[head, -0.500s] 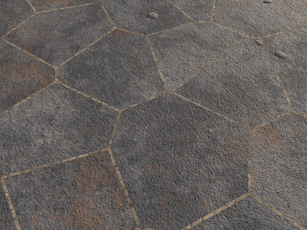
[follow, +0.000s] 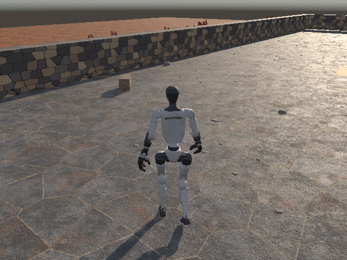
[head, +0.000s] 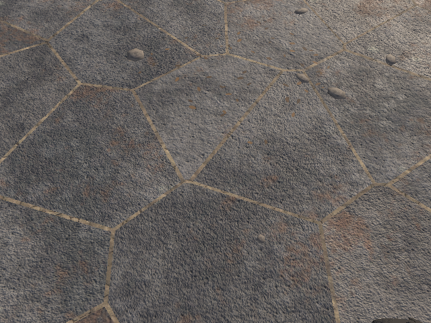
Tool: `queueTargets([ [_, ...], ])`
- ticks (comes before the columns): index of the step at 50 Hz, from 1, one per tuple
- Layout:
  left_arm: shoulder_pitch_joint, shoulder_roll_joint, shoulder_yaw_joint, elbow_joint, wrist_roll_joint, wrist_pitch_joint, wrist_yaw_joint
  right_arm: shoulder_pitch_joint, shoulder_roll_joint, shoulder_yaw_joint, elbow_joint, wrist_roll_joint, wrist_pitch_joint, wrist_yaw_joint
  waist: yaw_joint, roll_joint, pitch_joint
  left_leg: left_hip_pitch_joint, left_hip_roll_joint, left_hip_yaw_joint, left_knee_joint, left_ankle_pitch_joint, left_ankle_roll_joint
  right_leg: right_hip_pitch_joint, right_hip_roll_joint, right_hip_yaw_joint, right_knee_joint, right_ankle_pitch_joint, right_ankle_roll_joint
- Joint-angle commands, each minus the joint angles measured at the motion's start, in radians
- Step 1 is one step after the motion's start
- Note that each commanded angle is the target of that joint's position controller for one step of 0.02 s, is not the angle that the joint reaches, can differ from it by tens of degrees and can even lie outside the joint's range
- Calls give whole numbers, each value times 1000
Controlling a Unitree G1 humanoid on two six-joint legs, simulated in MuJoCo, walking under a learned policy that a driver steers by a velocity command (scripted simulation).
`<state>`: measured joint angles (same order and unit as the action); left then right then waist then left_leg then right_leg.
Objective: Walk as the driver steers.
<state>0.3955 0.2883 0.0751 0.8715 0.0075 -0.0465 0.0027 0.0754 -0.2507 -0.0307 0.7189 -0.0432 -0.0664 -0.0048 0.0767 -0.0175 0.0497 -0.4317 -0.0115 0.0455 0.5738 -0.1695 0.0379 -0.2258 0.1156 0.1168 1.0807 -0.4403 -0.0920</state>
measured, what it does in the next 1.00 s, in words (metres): walks ahead: right foot, then left foot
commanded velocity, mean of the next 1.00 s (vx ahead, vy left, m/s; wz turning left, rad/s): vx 0.23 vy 0.00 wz -0.16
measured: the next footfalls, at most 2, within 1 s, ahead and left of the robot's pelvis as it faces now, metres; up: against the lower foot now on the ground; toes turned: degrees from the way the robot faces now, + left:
right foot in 0.40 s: +0.33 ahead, -0.14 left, +0.00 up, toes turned -9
left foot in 0.78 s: +0.32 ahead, +0.07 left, +0.00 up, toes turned -5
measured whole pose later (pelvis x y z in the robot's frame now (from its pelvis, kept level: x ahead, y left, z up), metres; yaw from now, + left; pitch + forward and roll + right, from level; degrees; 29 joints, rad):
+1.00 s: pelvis +0.27 -0.04 +0.02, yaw -7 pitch -1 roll +0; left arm 0.28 0.19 0.01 1.03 0.01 -0.02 0.02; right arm 0.29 -0.18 0.00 1.03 -0.01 -0.01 -0.03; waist 0.01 0.00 0.01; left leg -0.15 0.01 0.03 0.40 -0.23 0.01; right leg -0.19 0.03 -0.05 0.37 -0.16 -0.05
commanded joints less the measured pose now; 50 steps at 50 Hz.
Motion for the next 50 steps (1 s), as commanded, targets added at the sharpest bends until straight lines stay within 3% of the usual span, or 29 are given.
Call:
queueTargets([
  [1,-18,74,10,-83,18,2,-18,140,-84,-30,-12,4,-3,-5,-80,72,-73,345,318,-393,-339,-100,126,-362,-131,-18,144,105,17],
  [3,-18,53,6,-89,31,25,-36,176,-85,-29,20,14,-20,-2,-63,122,-48,269,273,-262,-370,50,113,-318,-148,-33,111,120,27],
  [7,-101,25,-6,-127,33,33,-53,234,-101,-35,59,23,-52,16,-61,116,-42,287,275,-158,-416,184,147,-396,-149,-21,26,195,37],
  [12,-289,-4,-35,-184,32,19,-68,273,-112,-36,94,28,-46,23,-90,110,-3,276,224,-16,-445,211,128,-360,-160,-101,-297,359,59],
  [14,-340,-17,-46,-194,33,12,-68,304,-124,-37,115,31,-40,22,-103,111,6,285,222,16,-403,388,116,-289,-148,-158,-405,368,58],
  [17,-328,-7,-47,-185,36,-4,-51,346,-143,-39,150,34,-26,18,-101,134,-25,374,236,19,-289,622,87,-209,-117,-177,-500,344,35],
  [18,-285,0,-45,-167,41,-10,-45,341,-150,-40,155,37,-20,14,-82,139,-45,396,228,22,-225,670,73,-153,-99,-178,-555,346,21],
  [19,-184,11,-39,-127,51,-22,-37,336,-145,-38,160,43,-12,10,-36,110,-90,389,195,44,-99,673,49,-24,-79,-181,-651,419,3],
  [20,-89,53,-29,-94,69,-34,-29,357,-120,-29,156,47,-11,7,-7,59,-165,305,156,66,43,508,19,157,-146,-130,-663,600,-12],
  [21,20,135,-13,-88,82,-40,-17,399,-52,-9,113,50,-12,4,5,-121,-310,97,92,107,315,-13,-16,428,-438,133,-558,1109,-83],
  [22,27,166,1,-78,22,-27,-6,499,-27,-3,139,75,10,-2,-19,-231,-456,6,-11,15,536,-480,-26,508,-571,319,-577,1362,-237],
  [23,-11,115,-9,-82,-12,-18,-3,434,-82,-18,150,56,33,-8,-21,-94,-393,-15,26,-73,561,-457,-24,417,-502,222,-608,1279,-220],
  [24,-91,65,-26,-84,-10,-16,2,371,-62,-13,134,49,37,-4,-49,-100,-259,-51,43,-72,538,-421,-24,304,-457,152,-660,1179,-191],
  [25,-148,20,-41,-84,-3,-14,6,345,-48,-11,141,39,41,-5,-77,-74,-168,-42,67,-75,484,-362,-29,201,-409,103,-710,1086,-155],
  [26,-190,-3,-50,-85,-5,-13,12,348,-45,-11,150,27,52,-3,-108,-80,-124,14,81,-73,425,-312,-39,106,-372,52,-750,1028,-125],
  [27,-210,-14,-55,-83,1,-14,15,375,-34,-9,170,18,64,-1,-128,-84,-125,96,74,-59,395,-269,-46,35,-346,10,-771,1010,-108],
  [30,-212,4,-54,-61,11,-25,12,382,-9,-5,192,22,88,-3,-147,-78,-149,190,56,-40,284,-222,-54,-27,-320,-38,-799,899,-110],
  [34,-180,14,-50,-19,17,-8,10,297,-15,-1,196,21,105,-19,-107,-108,-108,224,50,-25,109,-174,-47,-75,-307,-3,-843,441,-101],
  [37,-192,15,-48,-1,4,15,12,294,-5,6,218,17,96,-23,-125,-59,-54,326,42,-12,-96,-47,-22,-163,-283,27,-844,96,-55],
  [38,-174,1,-52,9,5,18,14,291,-22,6,221,10,86,-24,-119,-24,-34,359,83,-62,-160,-6,-13,-194,-266,36,-836,37,-18],
  [39,-160,-12,-53,15,6,20,15,297,-51,6,219,2,72,-26,-106,18,-14,351,159,-144,-226,-8,-1,-196,-235,22,-792,48,13],
  [40,-96,-42,-54,33,-7,28,12,246,-91,-3,229,24,66,-26,-40,142,31,198,184,-195,-254,-88,26,-112,-152,-53,-787,133,33],
  [42,-89,-15,-47,75,1,30,15,212,-30,12,238,34,51,-17,-49,125,32,72,157,-177,-311,-158,1,85,-168,-49,-750,280,36],
  [44,-87,4,-40,97,3,25,17,225,-29,11,256,37,45,-22,-57,104,2,137,124,-139,-292,-81,-13,97,-188,-35,-750,315,28],
  [50,-90,-28,-49,155,-1,23,26,259,-13,15,302,34,49,-28,-76,32,2,221,122,-126,-267,-7,3,61,-192,-38,-776,319,38],
])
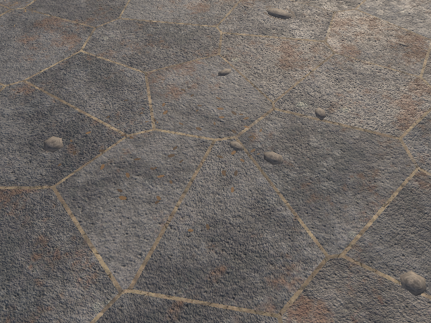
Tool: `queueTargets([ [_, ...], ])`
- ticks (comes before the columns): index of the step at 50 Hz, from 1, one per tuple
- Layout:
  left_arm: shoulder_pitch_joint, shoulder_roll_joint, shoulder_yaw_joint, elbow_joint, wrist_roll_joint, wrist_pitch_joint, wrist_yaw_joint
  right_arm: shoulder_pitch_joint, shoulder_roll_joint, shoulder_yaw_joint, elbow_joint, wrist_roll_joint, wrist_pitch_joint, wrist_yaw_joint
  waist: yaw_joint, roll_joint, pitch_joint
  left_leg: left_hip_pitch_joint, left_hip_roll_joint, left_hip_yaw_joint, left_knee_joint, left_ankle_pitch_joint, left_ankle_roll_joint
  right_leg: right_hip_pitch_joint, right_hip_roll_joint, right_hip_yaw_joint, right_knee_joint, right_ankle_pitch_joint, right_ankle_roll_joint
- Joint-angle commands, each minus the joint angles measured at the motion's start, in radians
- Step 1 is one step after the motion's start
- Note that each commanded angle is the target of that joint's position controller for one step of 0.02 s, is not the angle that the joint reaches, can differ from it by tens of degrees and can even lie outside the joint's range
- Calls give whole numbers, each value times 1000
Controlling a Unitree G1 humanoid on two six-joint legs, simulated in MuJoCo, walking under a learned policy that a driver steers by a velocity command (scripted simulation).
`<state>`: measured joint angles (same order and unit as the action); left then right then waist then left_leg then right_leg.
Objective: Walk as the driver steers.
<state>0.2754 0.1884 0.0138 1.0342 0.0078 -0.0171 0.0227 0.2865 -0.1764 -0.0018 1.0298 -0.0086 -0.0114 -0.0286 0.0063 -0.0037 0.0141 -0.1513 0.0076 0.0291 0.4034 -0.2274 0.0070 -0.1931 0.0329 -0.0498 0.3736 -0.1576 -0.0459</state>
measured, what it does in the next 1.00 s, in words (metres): walks ahead: left foot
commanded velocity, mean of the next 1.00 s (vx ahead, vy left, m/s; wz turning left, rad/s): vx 0.18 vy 0.00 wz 0.05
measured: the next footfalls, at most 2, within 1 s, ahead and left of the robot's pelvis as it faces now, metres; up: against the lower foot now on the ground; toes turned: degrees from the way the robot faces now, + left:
left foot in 0.82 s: +0.34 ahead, +0.06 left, +0.00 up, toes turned +7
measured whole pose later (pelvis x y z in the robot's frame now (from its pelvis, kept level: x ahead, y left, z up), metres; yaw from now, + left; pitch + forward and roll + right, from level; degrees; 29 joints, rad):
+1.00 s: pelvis +0.23 +0.00 -0.01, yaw +3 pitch -1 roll +0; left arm 0.28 0.13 0.01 1.09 0.02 -0.01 0.03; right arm 0.21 -0.16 -0.01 1.06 -0.02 -0.04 -0.03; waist 0.01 -0.02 0.08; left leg -0.30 -0.06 0.12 0.44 -0.13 0.12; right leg -0.29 -0.01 0.00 0.89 -0.50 -0.01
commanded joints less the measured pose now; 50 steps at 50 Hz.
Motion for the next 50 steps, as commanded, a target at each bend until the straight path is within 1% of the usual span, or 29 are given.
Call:
queueTargets([
  [1,33,70,11,2,-1,-6,7,49,-87,-14,-3,0,-6,-5,-6,16,37,-58,102,-108,-96,55,35,33,-110,128,-68,42,-8],
  [7,49,62,6,48,-1,-1,13,59,-75,-7,31,0,-5,-8,-5,7,41,-50,99,-104,-95,76,37,45,-115,126,-64,63,-6],
  [9,62,70,10,59,0,4,12,82,-84,-13,45,-4,-1,-7,-7,11,31,-55,71,-93,-90,-126,52,34,-84,109,-44,-131,-16],
  [11,63,86,21,52,6,13,6,82,-108,-26,36,-9,8,-2,-7,29,96,-118,65,-124,-93,-417,90,-61,-56,101,-5,-413,-44],
  [13,40,59,18,33,9,9,-3,114,-106,-31,35,-6,8,3,-25,57,169,-126,109,-209,-134,-527,128,-167,-43,102,51,-459,-54],
  [15,-12,18,11,1,20,-10,-15,181,-138,-48,56,-7,-1,2,-53,147,162,-15,223,-374,-237,-549,186,-264,-3,16,208,-284,-36],
  [16,-33,23,12,-15,28,-21,-21,182,-154,-57,60,-8,-5,2,-54,164,165,1,280,-429,-270,-523,215,-283,-19,-5,263,-215,-36],
  [17,-42,42,18,-27,26,-31,-26,173,-153,-61,57,-9,-10,4,-47,144,154,-4,294,-436,-281,-491,224,-279,-35,4,287,-216,-39],
  [19,5,38,22,-29,18,-48,-34,119,-152,-65,45,-7,-19,10,0,137,154,-66,270,-371,-246,-437,208,-180,-43,0,215,-236,-51],
  [21,166,24,29,31,6,-59,-30,36,-131,-66,18,1,-25,14,77,86,143,-250,164,-229,-128,-363,155,121,2,-16,65,-181,-57],
  [22,282,75,45,60,13,-68,-19,-5,-91,-55,-7,0,-35,18,125,-33,128,-405,87,-138,56,-286,118,298,-105,145,-49,-256,-72],
  [23,402,181,75,81,13,-71,-10,-37,-18,-36,-52,7,-45,27,161,-293,87,-581,-55,37,393,-259,72,416,-326,523,-241,-510,-142],
  [24,405,177,75,91,18,-62,-6,-67,-99,-54,-69,-24,-47,30,134,-204,128,-645,-26,-9,590,-306,91,355,-426,611,-249,-439,-184],
  [25,312,123,60,59,24,-63,-6,-68,-99,-59,-61,-27,-49,38,81,-66,148,-636,20,-69,665,-224,105,292,-397,519,-233,-369,-171],
  [26,246,101,53,36,21,-69,-6,-37,-68,-54,-46,-16,-52,46,44,-35,142,-605,39,-88,676,-144,105,253,-359,425,-245,-288,-144],
  [27,204,83,44,24,18,-75,-2,-24,-61,-55,-35,-15,-53,51,18,-19,141,-573,48,-86,663,-91,96,227,-327,341,-252,-136,-127],
  [29,199,54,27,33,13,-88,6,11,-53,-58,-17,-24,-42,50,-13,-37,102,-519,27,-41,649,-53,69,235,-274,173,-187,376,-104],
  [31,228,46,15,52,10,-89,9,-10,-34,-54,-25,-19,-30,44,-23,-64,73,-488,1,5,594,-21,49,230,-246,71,-128,686,-93],
  [35,220,50,-3,69,10,-80,16,-162,-2,-27,-76,-7,-23,33,1,-129,86,-319,-45,104,277,99,43,130,-177,-29,-87,806,-74],
  [38,216,74,0,83,5,-79,19,-59,-43,-31,-39,-6,-29,20,-35,-149,24,-159,-72,99,211,135,85,141,-211,-6,36,904,-79],
  [40,179,85,3,82,-6,-75,16,81,-76,-45,13,-19,-48,11,-113,-86,-21,11,-57,72,44,291,116,114,-189,-12,236,777,-55],
  [41,206,72,-1,73,-12,-76,14,163,-145,-61,35,-34,-61,8,-123,-11,-97,190,86,-52,63,664,142,3,-143,-27,403,456,-26],
  [42,338,-28,-18,84,-44,-58,16,198,-192,-67,34,-40,-61,7,-74,179,-253,370,380,-342,106,1156,327,-136,0,-55,735,-377,3],
  [43,352,22,1,111,-26,-31,18,161,-166,-60,24,10,-51,14,-59,91,-294,271,400,-402,52,1031,389,-118,2,66,819,-473,10],
  [44,272,24,5,88,4,-19,15,49,-140,-53,1,20,-41,11,-38,86,-159,129,364,-359,-26,756,378,-165,-20,79,837,-452,14],
  [45,195,14,6,72,24,-15,11,-27,-87,-36,-13,13,-37,6,-23,53,-55,7,316,-311,-93,570,332,-176,-43,88,780,-402,17],
  [46,165,9,9,69,29,-7,9,-59,-55,-23,-16,5,-34,0,-1,46,-2,-79,272,-253,-135,501,288,-144,-63,94,699,-359,24],
  [48,202,-29,0,90,25,14,8,-71,-45,-15,-5,-10,-31,-9,37,69,3,-157,199,-153,-151,430,223,-42,-60,67,532,-327,35],
  [50,208,-38,-3,104,14,30,19,-31,-67,-16,8,-17,-32,-8,29,67,-29,-127,191,-153,-149,354,211,-15,-42,49,415,-339,41],
])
